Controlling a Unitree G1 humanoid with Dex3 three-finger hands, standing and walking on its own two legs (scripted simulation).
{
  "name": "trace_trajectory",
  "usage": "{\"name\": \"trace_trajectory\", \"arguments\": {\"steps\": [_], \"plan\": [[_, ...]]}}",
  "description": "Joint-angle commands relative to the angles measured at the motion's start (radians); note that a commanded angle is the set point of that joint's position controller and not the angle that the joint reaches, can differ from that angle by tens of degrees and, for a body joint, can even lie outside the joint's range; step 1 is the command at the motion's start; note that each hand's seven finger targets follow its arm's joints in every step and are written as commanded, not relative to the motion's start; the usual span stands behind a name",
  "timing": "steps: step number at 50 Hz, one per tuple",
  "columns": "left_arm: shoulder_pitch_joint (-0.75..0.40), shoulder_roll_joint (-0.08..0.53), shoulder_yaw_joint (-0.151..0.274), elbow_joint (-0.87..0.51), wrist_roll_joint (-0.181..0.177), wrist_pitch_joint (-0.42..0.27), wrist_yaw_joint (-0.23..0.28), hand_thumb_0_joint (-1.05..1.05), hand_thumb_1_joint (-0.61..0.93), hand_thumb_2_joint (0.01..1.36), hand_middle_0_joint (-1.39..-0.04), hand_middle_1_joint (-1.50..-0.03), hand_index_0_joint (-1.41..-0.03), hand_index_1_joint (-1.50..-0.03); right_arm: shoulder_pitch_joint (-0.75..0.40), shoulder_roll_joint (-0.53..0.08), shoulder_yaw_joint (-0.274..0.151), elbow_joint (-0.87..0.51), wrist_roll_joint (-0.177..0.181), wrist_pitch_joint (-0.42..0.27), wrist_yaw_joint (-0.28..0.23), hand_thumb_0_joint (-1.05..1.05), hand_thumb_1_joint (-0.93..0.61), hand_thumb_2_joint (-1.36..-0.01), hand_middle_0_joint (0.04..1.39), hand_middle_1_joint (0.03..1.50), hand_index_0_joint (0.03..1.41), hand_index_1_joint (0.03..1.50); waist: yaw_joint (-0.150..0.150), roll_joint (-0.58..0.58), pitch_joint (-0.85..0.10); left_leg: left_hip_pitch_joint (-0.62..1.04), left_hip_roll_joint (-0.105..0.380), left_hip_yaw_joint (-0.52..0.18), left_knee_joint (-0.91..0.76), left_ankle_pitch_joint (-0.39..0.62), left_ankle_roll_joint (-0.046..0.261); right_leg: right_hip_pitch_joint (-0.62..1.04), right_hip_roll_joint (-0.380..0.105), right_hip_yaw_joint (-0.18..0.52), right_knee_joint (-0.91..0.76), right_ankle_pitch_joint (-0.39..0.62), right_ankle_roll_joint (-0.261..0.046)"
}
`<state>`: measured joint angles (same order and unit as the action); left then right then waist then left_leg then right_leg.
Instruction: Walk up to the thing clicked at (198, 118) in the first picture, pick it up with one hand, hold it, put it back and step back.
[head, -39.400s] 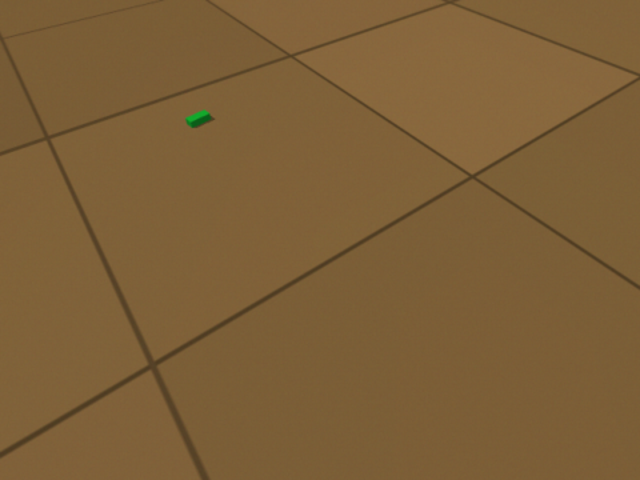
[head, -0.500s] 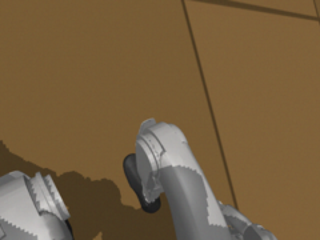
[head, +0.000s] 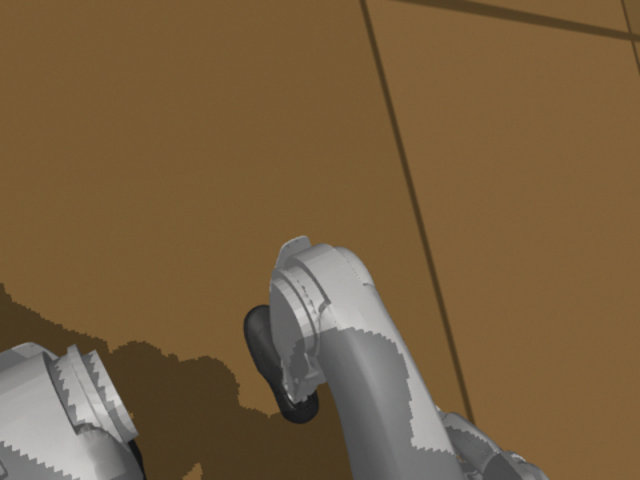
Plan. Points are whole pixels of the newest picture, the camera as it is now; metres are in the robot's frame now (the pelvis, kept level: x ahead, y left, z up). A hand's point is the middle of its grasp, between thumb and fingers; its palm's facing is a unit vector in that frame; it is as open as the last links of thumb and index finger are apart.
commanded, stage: open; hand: left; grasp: from above
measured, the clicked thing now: out of the picture +0.46 +0.34 -0.28
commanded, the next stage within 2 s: withdraw in 0.08 s
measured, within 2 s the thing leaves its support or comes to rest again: neither
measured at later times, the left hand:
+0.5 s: hand out of the picture +0.48 +0.36 -0.19, palm faces -0.29 -0.11 -0.95, open 13.8 cm
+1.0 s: hand out of the picture +0.45 +0.34 -0.11, palm faces -0.47 -0.11 -0.88, open 13.0 cm
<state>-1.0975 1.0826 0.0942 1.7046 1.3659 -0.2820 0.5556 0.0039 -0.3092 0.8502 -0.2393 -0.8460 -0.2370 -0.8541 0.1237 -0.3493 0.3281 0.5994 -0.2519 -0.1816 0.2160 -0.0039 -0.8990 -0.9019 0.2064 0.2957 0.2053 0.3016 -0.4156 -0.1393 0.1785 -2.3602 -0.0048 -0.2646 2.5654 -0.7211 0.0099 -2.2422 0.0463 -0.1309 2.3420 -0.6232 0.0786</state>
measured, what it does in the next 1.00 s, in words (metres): stands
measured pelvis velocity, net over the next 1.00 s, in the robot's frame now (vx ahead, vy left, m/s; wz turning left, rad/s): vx -0.01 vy -0.01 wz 0.11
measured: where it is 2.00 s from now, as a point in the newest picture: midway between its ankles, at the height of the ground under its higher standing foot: (217, 437)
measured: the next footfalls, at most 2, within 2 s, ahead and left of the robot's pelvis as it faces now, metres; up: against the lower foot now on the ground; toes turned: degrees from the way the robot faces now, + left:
none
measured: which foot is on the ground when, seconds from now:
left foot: down 0.00-1.00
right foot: down 0.00-1.00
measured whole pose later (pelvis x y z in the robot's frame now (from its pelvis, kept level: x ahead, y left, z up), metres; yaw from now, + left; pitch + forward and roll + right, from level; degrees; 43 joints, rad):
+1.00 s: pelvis -0.01 -0.01 +0.03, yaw +6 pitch +32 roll -10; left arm -1.09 0.86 0.03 1.44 1.26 -0.26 0.22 0.00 -0.34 0.88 -0.24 -0.88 -0.24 -0.89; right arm 0.16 -0.35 0.15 0.62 -0.13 0.01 0.12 0.00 -0.91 -0.91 0.20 0.30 0.20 0.30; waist -0.30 -0.01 0.00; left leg -2.32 -0.02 -0.17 2.39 -0.64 -0.01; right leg -2.24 0.00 -0.06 2.26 -0.60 0.06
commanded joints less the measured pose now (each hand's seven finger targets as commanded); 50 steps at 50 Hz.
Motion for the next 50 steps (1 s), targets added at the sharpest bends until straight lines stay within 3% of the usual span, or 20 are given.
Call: {"name": "trace_trajectory", "arguments": {"steps": [1, 7, 9, 13, 18, 20, 21, 22, 23, 27, 30, 32, 33, 34, 37, 39, 41, 44, 47, 50], "plan": [[-0.245, 0.219, 0.011, -0.121, -0.021, 0.002, 0.033, 0.0, -0.393, 0.929, -0.169, -0.901, -0.155, -0.914, 0.183, -0.332, -0.1, 0.021, 0.0, 0.004, -0.011, 0.0, -0.889, -0.899, 0.201, 0.3, 0.2, 0.3, -0.053, 0.585, -0.63, 0.54, 0.042, 0.086, -0.301, 0.257, -0.019, 0.332, 0.035, -0.153, -0.152, 0.243, -0.093], [-0.226, 0.2, -0.008, -0.098, -0.021, 0.006, 0.02, 0.0, -0.429, 0.942, -0.125, -0.925, -0.115, -0.934, 0.173, -0.331, -0.095, 0.009, 0.003, 0.001, -0.011, 0.0, -0.887, -0.898, 0.201, 0.3, 0.201, 0.3, -0.063, 0.548, -0.589, 0.499, 0.038, 0.102, -0.274, 0.236, -0.011, 0.336, 0.034, -0.143, -0.162, 0.232, -0.091], [-0.259, 0.244, 0.023, -0.161, -0.023, 0.001, 0.022, 0.0, -0.42, 0.929, -0.119, -0.936, -0.116, -0.938, 0.194, -0.346, -0.102, 0.015, 0.004, 0.002, -0.012, 0.0, -0.886, -0.897, 0.201, 0.3, 0.201, 0.3, -0.051, 0.583, -0.627, 0.532, 0.041, 0.093, -0.289, 0.253, -0.016, 0.336, 0.03, -0.144, -0.161, 0.239, -0.093], [-0.261, 0.258, 0.036, -0.18, -0.02, 0.002, 0.025, 0.0, -0.468, 0.943, -0.126, -0.968, -0.135, -0.959, 0.189, -0.339, -0.103, 0.003, 0.006, 0.009, -0.015, 0.0, -0.904, -0.902, 0.2, 0.3, 0.2, 0.3, -0.044, 0.574, -0.647, 0.523, 0.039, 0.094, -0.287, 0.242, -0.014, 0.342, 0.031, -0.146, -0.158, 0.232, -0.094], [-0.264, 0.273, 0.099, -0.286, -0.028, 0.048, 0.04, 0.0, -0.493, 0.966, -0.109, -0.97, -0.109, -0.969, 0.218, -0.335, -0.158, 0.021, 0.015, 0.006, -0.003, 0.0, -0.904, -0.903, 0.2, 0.3, 0.2, 0.3, 0.01, 0.701, -0.754, 0.63, 0.041, 0.091, -0.324, 0.292, -0.032, 0.3, 0.024, -0.139, -0.133, 0.258, -0.103], [-0.258, 0.237, 0.116, -0.314, -0.041, 0.082, 0.028, 0.0, -0.51, 0.978, -0.097, -0.975, -0.095, -0.978, 0.235, -0.321, -0.184, 0.03, 0.02, 0.005, 0.011, 0.0, -0.903, -0.903, 0.2, 0.3, 0.2, 0.3, 0.016, 0.723, -0.768, 0.636, 0.037, 0.105, -0.322, 0.325, -0.034, 0.281, 0.02, -0.132, -0.134, 0.276, -0.107], [-0.254, 0.23, 0.132, -0.39, -0.055, 0.103, 0.019, 0.0, -0.52, 0.991, -0.084, -0.993, -0.083, -0.994, 0.246, -0.321, -0.204, 0.031, 0.027, 0.011, 0.014, 0.0, -0.902, -0.903, 0.2, 0.3, 0.2, 0.3, 0.043, 0.756, -0.838, 0.673, 0.034, 0.109, -0.338, 0.36, -0.037, 0.292, 0.017, -0.125, -0.138, 0.292, -0.108], [-0.266, 0.167, 0.097, -0.447, -0.078, 0.119, 0.001, 0.0, -0.531, 1.001, -0.082, -0.992, -0.075, -0.998, 0.224, -0.304, -0.219, 0.024, 0.044, 0.015, 0.019, 0.0, -0.903, -0.904, 0.2, 0.3, 0.2, 0.3, 0.063, 0.788, -0.872, 0.687, 0.032, 0.116, -0.35, 0.349, -0.038, 0.268, 0.016, -0.117, -0.139, 0.274, -0.117], [-0.266, 0.06, 0.028, -0.471, -0.097, 0.139, -0.031, 0.0, -0.54, 1.011, -0.08, -1.005, -0.072, -1.013, 0.22, -0.282, -0.226, 0.027, 0.055, 0.017, 0.027, 0.0, -0.903, -0.904, 0.2, 0.3, 0.2, 0.3, 0.062, 0.792, -0.889, 0.698, 0.029, 0.127, -0.355, 0.358, -0.035, 0.259, 0.017, -0.11, -0.151, 0.28, -0.116], [-0.15, 0.024, 0.019, -0.499, -0.141, 0.213, -0.146, 0.0, -0.509, 1.002, -0.084, -1.008, -0.081, -1.011, 0.274, -0.291, -0.291, 0.065, 0.097, 0.061, 0.035, 0.0, -0.9, -0.903, 0.2, 0.3, 0.2, 0.3, 0.114, 0.708, -0.913, 0.662, 0.019, 0.152, -0.4, 0.37, -0.025, 0.275, 0.01, -0.077, -0.192, 0.281, -0.116], [-0.188, -0.101, -0.055, -0.556, -0.196, 0.227, -0.258, 0.0, -0.446, 0.964, -0.137, -0.959, -0.13, -0.966, 0.287, -0.268, -0.308, 0.059, 0.125, 0.111, 0.026, 0.0, -0.9, -0.903, 0.2, 0.3, 0.2, 0.3, 0.083, 0.578, -0.86, 0.619, 0.009, 0.147, -0.448, 0.305, -0.012, 0.302, 0.003, -0.064, -0.249, 0.253, -0.122], [-0.227, -0.112, -0.07, -0.575, -0.204, 0.217, -0.326, 0.0, -0.433, 0.956, -0.156, -0.947, -0.145, -0.958, 0.292, -0.276, -0.315, 0.046, 0.139, 0.142, 0.003, 0.0, -0.902, -0.904, 0.2, 0.3, 0.2, 0.3, 0.069, 0.524, -0.825, 0.58, -0.002, 0.14, -0.457, 0.269, -0.009, 0.297, -0.003, -0.056, -0.268, 0.227, -0.128], [-0.188, -0.065, -0.033, -0.537, -0.2, 0.216, -0.35, 0.0, -0.417, 0.945, -0.159, -0.945, -0.154, -0.951, 0.302, -0.278, -0.324, 0.051, 0.141, 0.157, -0.01, 0.0, -0.9, -0.903, 0.2, 0.3, 0.2, 0.3, 0.073, 0.491, -0.821, 0.573, -0.003, 0.145, -0.463, 0.25, -0.005, 0.315, -0.004, -0.05, -0.279, 0.208, -0.128], [-0.223, -0.105, -0.063, -0.561, -0.205, 0.204, -0.374, 0.0, -0.388, 0.92, -0.194, -0.912, -0.186, -0.921, 0.297, -0.272, -0.322, 0.034, 0.143, 0.167, -0.021, 0.0, -0.902, -0.904, 0.2, 0.3, 0.2, 0.3, 0.066, 0.461, -0.796, 0.556, -0.007, 0.15, -0.457, 0.236, -0.004, 0.309, -0.009, -0.044, -0.294, 0.189, -0.13], [-0.242, -0.086, -0.051, -0.514, -0.204, 0.158, -0.402, 0.0, -0.362, 0.901, -0.215, -0.895, -0.208, -0.902, 0.275, -0.24, -0.302, 0.018, 0.139, 0.187, -0.057, 0.0, -0.901, -0.904, 0.2, 0.3, 0.2, 0.3, 0.054, 0.353, -0.739, 0.441, -0.018, 0.182, -0.442, 0.164, 0.013, 0.359, -0.008, -0.028, -0.335, 0.114, -0.126], [-0.259, -0.045, -0.048, -0.509, -0.189, 0.117, -0.404, 0.0, -0.358, 0.897, -0.214, -0.895, -0.21, -0.899, 0.25, -0.237, -0.288, 0.007, 0.137, 0.19, -0.078, 0.0, -0.9, -0.903, 0.2, 0.3, 0.2, 0.3, 0.066, 0.333, -0.707, 0.416, -0.021, 0.195, -0.432, 0.139, 0.016, 0.359, -0.011, -0.023, -0.35, 0.077, -0.126], [-0.283, -0.021, -0.05, -0.492, -0.175, 0.081, -0.389, 0.0, -0.347, 0.887, -0.231, -0.883, -0.225, -0.889, 0.239, -0.217, -0.273, 0.012, 0.132, 0.192, -0.092, 0.0, -0.9, -0.903, 0.2, 0.3, 0.2, 0.3, 0.085, 0.354, -0.739, 0.432, -0.021, 0.206, -0.432, 0.135, 0.016, 0.362, -0.01, -0.013, -0.339, 0.073, -0.121], [-0.26, -0.011, -0.046, -0.41, -0.149, 0.044, -0.345, 0.0, -0.33, 0.872, -0.235, -0.868, -0.233, -0.871, 0.234, -0.222, -0.252, 0.011, 0.123, 0.19, -0.104, 0.0, -0.898, -0.901, 0.2, 0.3, 0.2, 0.3, 0.087, 0.368, -0.751, 0.442, -0.019, 0.203, -0.426, 0.129, 0.016, 0.352, -0.008, -0.022, -0.32, 0.07, -0.119], [-0.34, 0.026, -0.04, -0.411, -0.116, 0.018, -0.29, 0.0, -0.324, 0.861, -0.258, -0.856, -0.254, -0.86, 0.23, -0.216, -0.241, 0.015, 0.114, 0.189, -0.11, 0.0, -0.902, -0.902, 0.2, 0.3, 0.2, 0.3, 0.083, 0.437, -0.798, 0.465, -0.016, 0.203, -0.427, 0.115, 0.013, 0.343, 0.0, -0.018, -0.295, 0.053, -0.118], [-0.353, 0.065, -0.006, -0.413, -0.095, 0.017, -0.24, 0.0, -0.322, 0.85, -0.256, -0.847, -0.257, -0.847, 0.244, -0.231, -0.245, 0.024, 0.104, 0.179, -0.112, 0.0, -0.902, -0.901, 0.2, 0.3, 0.2, 0.3, 0.096, 0.482, -0.829, 0.507, -0.018, 0.208, -0.424, 0.151, 0.008, 0.331, -0.009, -0.036, -0.279, 0.1, -0.116]]}}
